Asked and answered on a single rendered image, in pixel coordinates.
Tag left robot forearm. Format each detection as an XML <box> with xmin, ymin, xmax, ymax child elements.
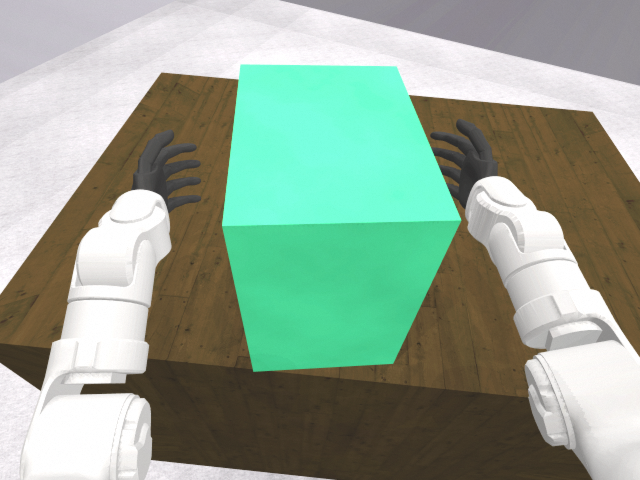
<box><xmin>20</xmin><ymin>190</ymin><xmax>172</xmax><ymax>480</ymax></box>

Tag right robot upper arm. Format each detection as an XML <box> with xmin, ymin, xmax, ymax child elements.
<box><xmin>525</xmin><ymin>340</ymin><xmax>640</xmax><ymax>480</ymax></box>

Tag left robot upper arm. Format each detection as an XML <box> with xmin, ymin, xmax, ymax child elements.
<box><xmin>23</xmin><ymin>393</ymin><xmax>152</xmax><ymax>480</ymax></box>

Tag pedestal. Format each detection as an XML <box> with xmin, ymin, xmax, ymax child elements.
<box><xmin>0</xmin><ymin>72</ymin><xmax>640</xmax><ymax>480</ymax></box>

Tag robot right hand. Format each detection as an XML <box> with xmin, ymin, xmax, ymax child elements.
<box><xmin>430</xmin><ymin>119</ymin><xmax>498</xmax><ymax>209</ymax></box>

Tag carton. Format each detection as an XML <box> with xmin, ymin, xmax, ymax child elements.
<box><xmin>222</xmin><ymin>64</ymin><xmax>461</xmax><ymax>372</ymax></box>

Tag robot left hand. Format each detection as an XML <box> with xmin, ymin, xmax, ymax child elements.
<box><xmin>131</xmin><ymin>130</ymin><xmax>201</xmax><ymax>214</ymax></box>

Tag right robot forearm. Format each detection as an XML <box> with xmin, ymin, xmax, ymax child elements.
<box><xmin>465</xmin><ymin>176</ymin><xmax>640</xmax><ymax>367</ymax></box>

